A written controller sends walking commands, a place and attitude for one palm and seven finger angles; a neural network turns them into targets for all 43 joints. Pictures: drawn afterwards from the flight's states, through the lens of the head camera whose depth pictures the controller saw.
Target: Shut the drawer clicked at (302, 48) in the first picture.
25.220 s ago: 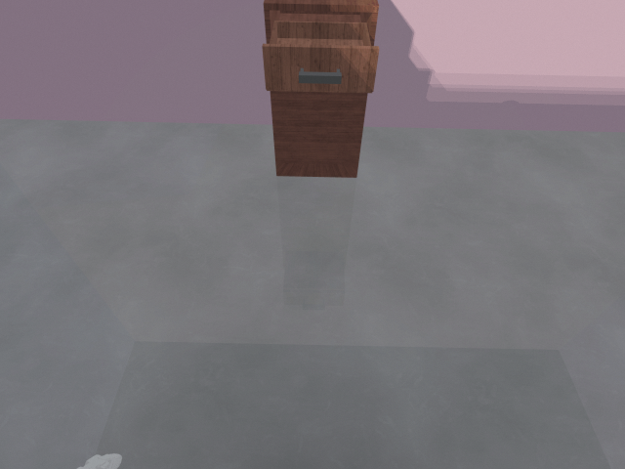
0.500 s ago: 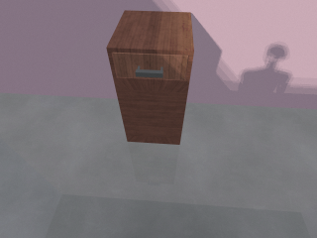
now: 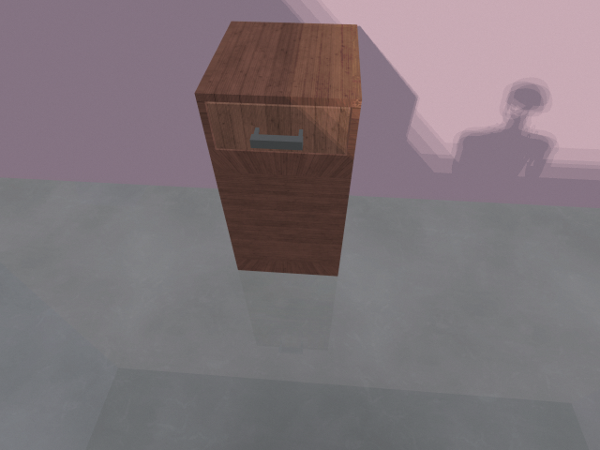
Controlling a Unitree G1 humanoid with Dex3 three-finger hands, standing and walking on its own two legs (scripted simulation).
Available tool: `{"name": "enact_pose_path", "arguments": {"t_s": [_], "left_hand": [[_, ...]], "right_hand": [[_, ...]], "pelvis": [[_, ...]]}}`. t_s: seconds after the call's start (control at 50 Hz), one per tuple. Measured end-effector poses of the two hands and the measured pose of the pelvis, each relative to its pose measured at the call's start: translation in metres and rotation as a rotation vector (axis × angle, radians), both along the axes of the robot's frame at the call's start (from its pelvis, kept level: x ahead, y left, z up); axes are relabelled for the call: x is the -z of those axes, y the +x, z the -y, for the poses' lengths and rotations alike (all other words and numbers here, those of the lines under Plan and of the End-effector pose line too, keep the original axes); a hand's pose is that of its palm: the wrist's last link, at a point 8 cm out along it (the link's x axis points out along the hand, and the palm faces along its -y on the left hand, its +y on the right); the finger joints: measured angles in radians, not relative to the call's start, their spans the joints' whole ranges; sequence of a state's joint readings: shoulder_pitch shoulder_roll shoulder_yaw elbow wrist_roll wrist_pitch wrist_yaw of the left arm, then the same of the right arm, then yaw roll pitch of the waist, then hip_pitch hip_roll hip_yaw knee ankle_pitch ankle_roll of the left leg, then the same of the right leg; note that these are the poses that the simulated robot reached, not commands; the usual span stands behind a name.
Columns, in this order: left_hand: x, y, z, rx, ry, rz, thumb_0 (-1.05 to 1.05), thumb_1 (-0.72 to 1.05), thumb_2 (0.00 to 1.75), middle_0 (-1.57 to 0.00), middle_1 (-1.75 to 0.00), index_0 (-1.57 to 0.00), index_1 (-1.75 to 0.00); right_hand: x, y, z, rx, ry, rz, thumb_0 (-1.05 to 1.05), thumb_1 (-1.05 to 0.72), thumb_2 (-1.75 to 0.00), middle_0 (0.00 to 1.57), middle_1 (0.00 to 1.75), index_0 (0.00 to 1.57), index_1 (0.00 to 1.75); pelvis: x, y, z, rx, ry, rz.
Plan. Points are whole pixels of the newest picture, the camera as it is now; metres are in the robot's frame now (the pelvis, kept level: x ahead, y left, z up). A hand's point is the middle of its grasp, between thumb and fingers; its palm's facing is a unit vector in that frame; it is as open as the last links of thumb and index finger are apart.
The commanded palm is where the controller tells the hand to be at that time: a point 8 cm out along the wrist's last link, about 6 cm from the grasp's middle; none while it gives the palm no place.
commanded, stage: stand and wait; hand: left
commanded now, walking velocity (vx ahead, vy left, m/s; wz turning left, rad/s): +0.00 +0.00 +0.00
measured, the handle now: (277, 137) +0.84 +0.11 -0.09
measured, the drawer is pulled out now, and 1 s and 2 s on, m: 0.00 0.00 0.00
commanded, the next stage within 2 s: none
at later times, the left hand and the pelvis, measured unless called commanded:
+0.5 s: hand out of the picture +0.01 +0.16 -0.17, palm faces +0.03 -0.98 -0.22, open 7.4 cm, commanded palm none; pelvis +0.01 -0.01 +0.00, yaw +0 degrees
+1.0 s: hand out of the picture +0.00 +0.15 -0.17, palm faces +0.04 -0.98 -0.20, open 7.4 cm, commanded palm none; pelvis +0.01 -0.01 +0.00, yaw +0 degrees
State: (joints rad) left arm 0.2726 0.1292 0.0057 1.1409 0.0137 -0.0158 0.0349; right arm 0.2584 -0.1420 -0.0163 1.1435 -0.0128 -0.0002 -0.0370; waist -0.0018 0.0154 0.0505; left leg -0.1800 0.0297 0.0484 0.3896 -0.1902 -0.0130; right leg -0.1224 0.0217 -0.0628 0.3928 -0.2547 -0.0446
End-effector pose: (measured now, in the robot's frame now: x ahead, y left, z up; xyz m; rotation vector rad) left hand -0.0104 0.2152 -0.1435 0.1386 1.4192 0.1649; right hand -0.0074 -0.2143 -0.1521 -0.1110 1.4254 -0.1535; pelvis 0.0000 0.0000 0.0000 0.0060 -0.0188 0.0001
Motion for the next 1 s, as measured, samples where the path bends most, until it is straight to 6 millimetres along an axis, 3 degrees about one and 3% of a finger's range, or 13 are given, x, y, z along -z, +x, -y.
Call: {"name": "enact_pose_path", "arguments": {"t_s": [0.48, 1.0], "left_hand": [[-0.003, 0.014, 0.002, 0.002, 0.025, 0.013, 0.01, 0.91, 0.90, -0.20, -0.30, -0.20, -0.30], [0.000, 0.005, 0.013, -0.014, 0.002, -0.011, 0.01, 0.91, 0.90, -0.20, -0.30, -0.20, -0.30]], "right_hand": [[0.001, 0.006, 0.011, 0.000, 0.001, -0.010, 0.01, -0.90, -0.90, 0.20, 0.30, 0.20, 0.30], [0.000, 0.005, 0.008, 0.006, 0.003, -0.020, 0.01, -0.90, -0.90, 0.20, 0.30, 0.20, 0.30]], "pelvis": [[0.000, 0.009, 0.010, 0.000, 0.003, 0.000], [0.000, 0.014, 0.012, -0.002, 0.001, -0.001]]}}
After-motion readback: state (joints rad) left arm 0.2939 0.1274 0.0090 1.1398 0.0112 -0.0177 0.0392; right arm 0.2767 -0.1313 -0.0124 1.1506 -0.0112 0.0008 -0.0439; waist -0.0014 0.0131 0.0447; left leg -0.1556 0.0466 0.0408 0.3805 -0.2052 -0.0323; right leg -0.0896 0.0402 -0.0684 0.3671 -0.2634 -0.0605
